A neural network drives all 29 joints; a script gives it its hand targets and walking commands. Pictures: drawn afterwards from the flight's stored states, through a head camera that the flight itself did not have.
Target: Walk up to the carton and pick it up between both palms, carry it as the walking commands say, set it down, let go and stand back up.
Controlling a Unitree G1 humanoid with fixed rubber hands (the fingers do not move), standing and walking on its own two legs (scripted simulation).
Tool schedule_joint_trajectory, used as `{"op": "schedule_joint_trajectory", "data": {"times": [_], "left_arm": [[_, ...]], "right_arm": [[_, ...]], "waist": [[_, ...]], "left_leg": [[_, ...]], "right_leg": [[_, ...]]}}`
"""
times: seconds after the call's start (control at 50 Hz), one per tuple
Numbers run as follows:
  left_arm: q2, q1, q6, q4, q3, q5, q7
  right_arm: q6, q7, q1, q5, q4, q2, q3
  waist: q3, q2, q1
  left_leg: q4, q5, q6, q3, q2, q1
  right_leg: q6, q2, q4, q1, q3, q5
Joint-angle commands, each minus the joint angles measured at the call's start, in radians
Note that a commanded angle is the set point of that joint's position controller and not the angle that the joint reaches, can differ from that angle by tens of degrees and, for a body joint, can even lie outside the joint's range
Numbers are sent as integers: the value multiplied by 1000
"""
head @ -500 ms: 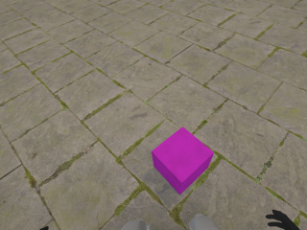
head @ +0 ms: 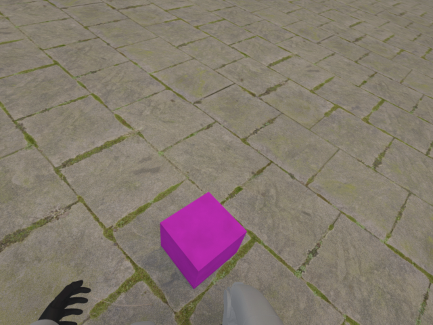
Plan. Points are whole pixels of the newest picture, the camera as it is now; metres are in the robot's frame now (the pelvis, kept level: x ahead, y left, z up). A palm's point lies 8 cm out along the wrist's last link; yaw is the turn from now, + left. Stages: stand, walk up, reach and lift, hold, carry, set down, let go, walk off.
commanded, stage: walk up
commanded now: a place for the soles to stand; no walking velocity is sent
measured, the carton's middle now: (201, 238) +0.57 -0.01 -0.61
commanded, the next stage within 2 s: none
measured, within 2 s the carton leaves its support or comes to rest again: neither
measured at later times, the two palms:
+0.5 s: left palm out of the picture +0.06 +0.16 -0.06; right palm out of the picture +0.13 -0.52 -0.06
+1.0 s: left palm out of the picture +0.05 -0.03 -0.06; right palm out of the picture +0.29 -0.66 -0.07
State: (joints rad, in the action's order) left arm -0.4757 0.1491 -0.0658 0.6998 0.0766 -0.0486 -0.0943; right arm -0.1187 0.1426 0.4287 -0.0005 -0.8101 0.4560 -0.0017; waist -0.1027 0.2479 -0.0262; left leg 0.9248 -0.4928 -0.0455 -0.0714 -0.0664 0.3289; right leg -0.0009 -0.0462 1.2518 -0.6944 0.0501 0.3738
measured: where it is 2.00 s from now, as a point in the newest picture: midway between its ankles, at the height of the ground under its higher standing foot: outside the picture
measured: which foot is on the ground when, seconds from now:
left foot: down 0.00-0.12, up 0.14-0.56, down 0.58-0.76, up 0.78-1.00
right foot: up 0.00-0.10, down 0.12-0.58, up 0.60-0.76, down 0.78-1.00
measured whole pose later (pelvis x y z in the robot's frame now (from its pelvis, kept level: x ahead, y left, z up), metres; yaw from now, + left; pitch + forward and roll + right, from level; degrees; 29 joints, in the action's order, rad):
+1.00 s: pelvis +0.10 -0.36 +0.01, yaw +27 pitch -5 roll +2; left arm -0.40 0.22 -0.06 0.70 0.12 -0.05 -0.05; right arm -0.07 0.15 0.36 0.00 -0.83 0.49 0.00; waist -0.13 0.04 -0.01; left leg 1.25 -0.49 -0.01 0.09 0.01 0.60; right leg -0.11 0.01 0.89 -0.34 -0.16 0.49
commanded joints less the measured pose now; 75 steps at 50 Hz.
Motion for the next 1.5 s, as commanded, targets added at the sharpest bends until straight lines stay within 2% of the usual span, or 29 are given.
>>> {"op": "schedule_joint_trajectory", "data": {"times": [0.0, 0.04, 0.08, 0.14, 0.3, 0.4, 0.48, 0.5, 0.52, 0.54, 0.56, 0.62, 0.68, 0.7, 0.72, 0.78, 0.84, 0.94, 1.0, 1.06, 1.1, 1.14, 1.22, 1.24, 1.26, 1.28, 1.3, 1.34, 1.48], "left_arm": [[-225, -127, 18, -154, 111, -26, -18], [-247, 72, 37, -76, 136, -27, -14], [-370, 211, 59, -43, 162, -21, 6], [-318, 34, 62, -78, 142, -2, 23], [-199, 6, 31, -101, 106, -18, 34], [-217, -57, 11, -126, 118, -27, 34], [-221, -232, -8, -192, 128, -49, 23], [-190, -251, -16, -202, 121, -60, 25], [-117, -186, -22, -190, 103, -55, 28], [-138, -133, -23, -204, 105, -37, 25], [-195, -65, -19, -188, 119, -19, 11], [-200, -74, 10, -143, 129, -6, 9], [-203, 89, 19, -69, 151, 3, 10], [-220, 267, 26, 10, 164, 0, 14], [-265, 292, 31, 4, 146, -3, 20], [-325, 72, 29, -64, 151, 25, 29], [-242, 78, 31, -58, 133, 13, 57], [-157, 78, 33, -101, 114, -1, 70], [-153, 30, 27, -115, 111, 4, 74], [-141, -150, 25, -175, 104, 13, 72], [-59, -44, 30, -171, 90, 18, 74], [-205, -94, 30, -191, 128, 15, 65], [-167, 165, 49, -22, 129, 46, 38], [-162, 312, 64, 49, 138, 47, 44], [-192, 343, 88, 82, 130, 33, 59], [-234, 255, 101, 55, 124, 30, 74], [-289, 119, 108, 3, 135, 23, 89], [-289, 53, 117, 14, 138, 34, 116], [-239, 137, 152, 49, 127, 41, 167]], "right_arm": [[-31, 18, -51, -42, 22, 421, -166], [-19, 4, -161, -34, 43, 372, -143], [4, 10, -81, -36, 42, 187, -82], [26, 7, -47, -42, -25, 304, -120], [46, -3, 7, -13, -58, 272, -120], [79, 0, 108, -2, -68, 275, -136], [89, 4, 438, -4, -146, 310, -165], [93, 6, 559, -6, -189, 329, -178], [97, 18, 544, -11, -170, 396, -192], [79, 36, 251, -20, -61, 456, -180], [53, 50, 56, -14, -7, 448, -163], [-3, 70, -42, -19, 36, 394, -142], [7, 46, -100, -11, 47, 411, -149], [17, 35, -158, -15, 51, 348, -131], [26, 35, -125, -33, 29, 186, -82], [41, 37, -86, -46, 5, 298, -118], [40, 17, -30, -23, -47, 284, -122], [43, 3, -22, -16, -36, 230, -99], [47, -1, 70, -9, -54, 219, -96], [56, 11, 379, -21, -116, 257, -123], [63, 32, 215, -20, -44, 332, -133], [22, 42, 20, 22, 8, 389, -120], [10, 19, -221, -10, 84, 326, -114], [27, 1, -264, -19, 77, 292, -105], [43, -13, -220, -28, 58, 167, -69], [57, -21, -122, -22, 63, 129, -45], [77, -29, -94, -24, 51, 193, -68], [85, -63, -131, -36, 8, 291, -108], [121, -116, -143, -48, 17, 257, -123]], "waist": [[3, -524, 25], [64, -407, 161], [37, 161, 209], [-22, -105, 99], [15, -116, 91], [-31, -74, 43], [-10, -90, -127], [14, -247, -192], [37, -698, -220], [-2, -677, -96], [-61, -418, 21], [36, -256, 55], [82, -302, 158], [126, -141, 251], [12, 256, 250], [-91, 89, 130], [-56, 9, 101], [-25, -136, 84], [6, -105, 34], [113, -176, -156], [132, -627, -129], [10, -397, -48], [95, -347, 150], [125, -267, 241], [65, 20, 254], [55, 122, 167], [67, -40, 100], [5, -176, 79], [6, -135, 69]], "left_leg": [[-354, 182, 263, 486, -295, 114], [-63, 146, 180, 295, -199, 425], [559, -178, 65, 83, 110, 660], [540, 46, 71, 148, 25, 519], [185, 111, 35, 24, -5, 339], [110, 127, 33, -45, 11, 173], [-192, 89, 105, -149, 5, -238], [-323, 84, 132, -102, 5, -415], [-508, -177, 243, 330, -163, -337], [-663, -392, 372, 822, -365, -72], [-713, -330, 390, 873, -415, 87], [-339, 183, 274, 549, -274, 26], [-148, 229, 176, 380, -230, 330], [153, 185, 122, 213, -123, 527], [494, -136, 94, 127, 100, 651], [575, -48, 72, 233, 114, 535], [497, 26, 65, 167, 67, 500], [115, 80, 84, 67, 66, 325], [-36, 109, 110, 6, 74, 119], [-334, 368, 176, -120, 94, -342], [-425, 445, 429, 573, -287, -330], [-490, 227, 501, 885, -438, 40], [-160, 256, 201, 416, -152, 264], [39, 220, 145, 282, -58, 438], [378, 11, 134, 221, 114, 549], [524, -123, 103, 291, 182, 547], [520, -64, 98, 369, 151, 476], [487, 37, 88, 331, 86, 488], [365, 85, 79, 308, 55, 487]], "right_leg": [[-30, -94, -187, 58, 117, 165], [-51, -52, -415, 477, 131, 176], [-41, -265, -943, 528, 615, 403], [-46, -275, -1021, 348, 589, 549], [-117, -232, -922, 408, 176, 280], [-27, -222, -996, 258, 100, 400], [126, -148, -893, 29, -81, 399], [137, -92, -663, -87, -143, 462], [108, 22, -22, -158, -173, 490], [102, -42, 275, -159, 63, 290], [88, -79, 324, -68, 162, 183], [58, -121, 112, 0, 256, 198], [-3, -71, -315, 384, 128, 174], [-6, -21, -496, 666, 136, 231], [30, -163, -801, 514, 395, 176], [19, -206, -1045, 260, 576, 473], [77, -188, -902, 391, 402, 86], [-25, -193, -849, 480, 237, -276], [82, -164, -806, 420, 103, -602], [186, -70, -370, 220, -98, -859], [143, 56, 303, -40, -18, 239], [56, -75, 389, -40, 305, 315], [5, -80, -326, 355, 188, 199], [16, -28, -540, 617, 89, 108], [56, -70, -776, 585, 250, 226], [96, -185, -953, 430, 582, 206], [56, -255, -1026, 359, 705, 472], [30, -273, -976, 332, 681, 499], [-63, -316, -772, 470, 475, 36]]}}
